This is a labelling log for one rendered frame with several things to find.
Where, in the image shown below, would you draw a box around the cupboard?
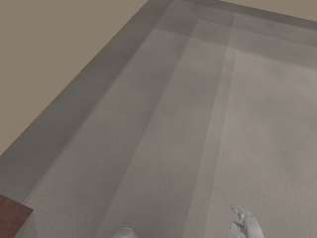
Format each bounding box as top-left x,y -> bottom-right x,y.
0,194 -> 34,238

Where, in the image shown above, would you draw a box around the robot right hand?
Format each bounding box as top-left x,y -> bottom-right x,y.
228,203 -> 264,238

